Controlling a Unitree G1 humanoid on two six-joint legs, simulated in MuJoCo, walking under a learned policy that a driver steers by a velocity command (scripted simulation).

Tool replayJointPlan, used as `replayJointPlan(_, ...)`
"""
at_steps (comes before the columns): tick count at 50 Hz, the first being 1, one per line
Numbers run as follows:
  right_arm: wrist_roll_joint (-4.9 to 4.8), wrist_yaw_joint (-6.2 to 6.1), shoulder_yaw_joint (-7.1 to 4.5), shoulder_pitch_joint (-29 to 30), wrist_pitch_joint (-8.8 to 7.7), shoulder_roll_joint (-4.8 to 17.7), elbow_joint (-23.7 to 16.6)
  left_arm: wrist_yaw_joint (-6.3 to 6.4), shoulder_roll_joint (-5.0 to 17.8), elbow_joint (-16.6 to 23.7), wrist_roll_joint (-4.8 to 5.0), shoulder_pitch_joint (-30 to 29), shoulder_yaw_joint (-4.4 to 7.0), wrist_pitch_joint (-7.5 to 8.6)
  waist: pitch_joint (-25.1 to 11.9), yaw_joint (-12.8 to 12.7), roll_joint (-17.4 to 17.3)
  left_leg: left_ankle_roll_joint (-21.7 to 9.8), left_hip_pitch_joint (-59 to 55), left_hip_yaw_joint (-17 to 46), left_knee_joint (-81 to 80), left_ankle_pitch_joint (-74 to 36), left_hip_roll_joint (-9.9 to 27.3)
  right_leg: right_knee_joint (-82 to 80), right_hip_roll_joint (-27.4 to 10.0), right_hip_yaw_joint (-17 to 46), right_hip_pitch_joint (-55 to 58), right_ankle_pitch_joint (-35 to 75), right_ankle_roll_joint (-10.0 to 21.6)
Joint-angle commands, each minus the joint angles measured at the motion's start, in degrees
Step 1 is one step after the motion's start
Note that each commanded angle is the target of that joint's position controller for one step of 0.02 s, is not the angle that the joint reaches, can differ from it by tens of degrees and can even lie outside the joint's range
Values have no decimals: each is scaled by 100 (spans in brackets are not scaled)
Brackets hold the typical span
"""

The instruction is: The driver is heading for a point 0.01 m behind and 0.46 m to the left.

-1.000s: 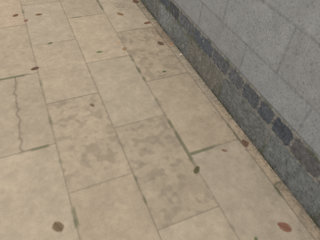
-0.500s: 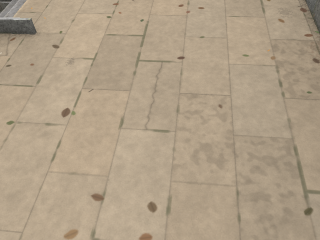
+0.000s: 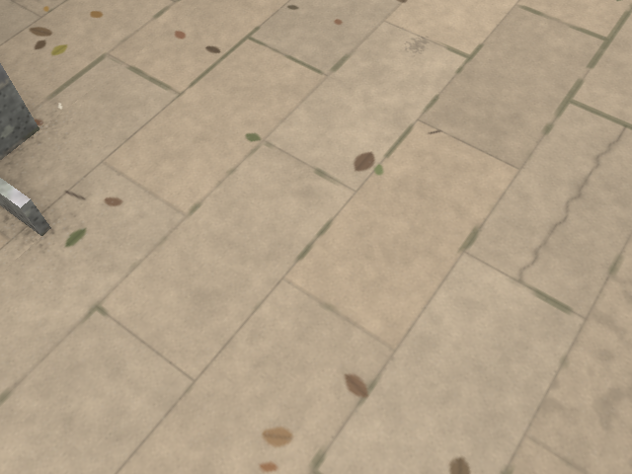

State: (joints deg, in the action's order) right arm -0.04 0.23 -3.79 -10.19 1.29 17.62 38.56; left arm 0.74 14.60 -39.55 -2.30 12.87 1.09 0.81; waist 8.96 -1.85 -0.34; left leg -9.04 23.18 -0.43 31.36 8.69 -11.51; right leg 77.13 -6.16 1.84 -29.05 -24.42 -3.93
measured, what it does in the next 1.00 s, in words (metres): walks ahead, turning left: right foot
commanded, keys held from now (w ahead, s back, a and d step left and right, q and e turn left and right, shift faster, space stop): q+shift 0.42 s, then w+q+shift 0.58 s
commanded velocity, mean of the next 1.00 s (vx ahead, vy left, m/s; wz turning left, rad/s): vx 0.41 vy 0.00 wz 1.00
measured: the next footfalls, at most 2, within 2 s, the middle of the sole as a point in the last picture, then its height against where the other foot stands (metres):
right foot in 0.46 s outside the picture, level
left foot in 1.04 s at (154, 457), level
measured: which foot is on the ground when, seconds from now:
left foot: down 0.00-0.46, up 0.48-1.00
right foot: up 0.00-0.44, down 0.46-1.00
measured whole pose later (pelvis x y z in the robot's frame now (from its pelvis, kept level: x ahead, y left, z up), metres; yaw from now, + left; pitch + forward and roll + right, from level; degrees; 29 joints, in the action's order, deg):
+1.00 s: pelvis +0.34 +0.16 -0.01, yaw +58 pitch +3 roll -1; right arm 2.0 6.3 -1.2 1.0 1.1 18.2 33.9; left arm 0.8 17.1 -51.1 -2.6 29.6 2.7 3.9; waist 1.5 -4.5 -0.5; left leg -9.0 40.9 -6.5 47.7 14.0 2.4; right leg 12.6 -4.1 -19.6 15.2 -26.9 -6.0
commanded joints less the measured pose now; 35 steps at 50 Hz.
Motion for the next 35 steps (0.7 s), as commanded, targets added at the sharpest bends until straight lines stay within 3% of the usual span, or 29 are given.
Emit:
replayJointPlan(1, 6, -43, -245, -334, -143, 796, -256, 39, 796, 202, -108, 712, 206, -208, -1365, -82, 327, -740, -1097, 1940, -1045, -4208, 1693, -623, -132, 34, -238, 90, -113)
replayJointPlan(3, 51, -44, -294, -432, -159, 927, -195, 49, 707, 293, -73, 419, 174, -259, -1471, -6, 252, -565, -995, 1982, -985, -4176, 1533, -935, -60, 9, -325, 455, -126)
replayJointPlan(8, -15, -132, -332, -881, -27, 1010, -80, 77, 798, 572, -27, -529, 177, -363, -1385, 339, -161, -2, -1484, 2709, -918, -2963, 1305, -1537, 235, 303, -1029, 1111, -42)
replayJointPlan(14, 15, -195, -381, -1338, 31, 1092, 66, 108, 939, 715, 56, -1271, 143, -286, -1135, 576, -403, 115, -2548, 3499, -567, -3355, 1295, -2412, 642, 653, -1515, 958, 129)
replayJointPlan(19, 58, -192, -411, -1307, 70, 1203, 87, 120, 1050, 753, 164, -1494, 90, -132, -1100, 596, -528, 225, -2476, 3908, -122, -4129, 1134, -3566, 1017, 732, -549, 872, 264)
replayJointPlan(21, 56, -169, -406, -976, 68, 1232, -1, 174, 1119, 685, 193, -1270, 102, -84, -1053, 428, -638, 393, -1993, 4105, -91, -3569, 961, -4436, 1119, 737, 434, 988, 280)
replayJointPlan(22, 72, -126, -393, -747, 35, 1240, -60, 193, 1123, 606, 201, -926, 112, -58, -1242, 202, -598, 440, -1434, 4106, -58, -2451, 797, -4975, 1135, 700, 1449, 1011, 327)
replayJointPlan(23, 68, -81, -357, -721, -25, 1134, -62, 232, 1192, 516, 214, -550, 167, -24, -1447, -23, -55, 510, -506, 3786, 428, -397, 508, -5516, 756, 859, 2846, 1093, 451)
replayJointPlan(24, 102, -48, -196, -1208, -90, 500, -22, 291, 1482, 509, 178, -179, 257, -34, -1941, 75, 1326, 589, 517, 2730, 1617, 2993, -6, -5692, -701, 2099, 4263, -236, 797)
replayJointPlan(25, 163, -6, -175, -945, -105, 741, -221, 296, 1760, 554, 145, 171, 303, -111, -2153, -200, 1563, 610, 1354, 1729, 2461, 3230, -380, -6637, -1652, 4149, 4275, -2475, 1216)
replayJointPlan(26, 312, 23, -206, -631, -105, 1035, -213, 265, 1620, 441, 144, -135, 332, -110, -1411, -1, 1212, 667, 1720, 1512, 2966, 2322, 187, -6712, -1523, 4222, 3556, -2686, 1250)
replayJointPlan(27, 348, 101, -238, -475, -99, 1170, -158, 225, 1369, 466, 153, -321, 290, -109, -1000, 45, 873, 700, 1725, 1335, 3120, 1869, 419, -6633, -1253, 3460, 3064, -2323, 1114)
replayJointPlan(28, 313, 196, -232, -488, -81, 1126, -95, 183, 1309, 456, 136, -442, 284, -99, -750, 119, 744, 753, 1634, 1162, 3166, 1543, 616, -6691, -995, 2645, 2664, -1769, 982)
replayJointPlan(30, 322, 385, -175, -471, -42, 965, -62, 147, 1254, 349, 119, -306, 268, -30, -598, 135, 875, 808, 1664, 786, 3520, 977, 858, -6846, -642, 1715, 2310, -1167, 922)
replayJointPlan(32, 270, 478, -99, -206, -29, 816, -224, 48, 1208, 234, 119, -68, 294, 101, -637, 110, 800, 796, 2017, 625, 3859, 579, 1084, -6951, -689, 1327, 2360, -956, 938)
replayJointPlan(35, 211, 521, -45, 141, -24, 721, -384, -34, 1179, 103, 108, 235, 335, 269, -545, 63, 646, 849, 2520, 593, 4058, 81, 1323, -7107, -849, 862, 2433, -696, 969)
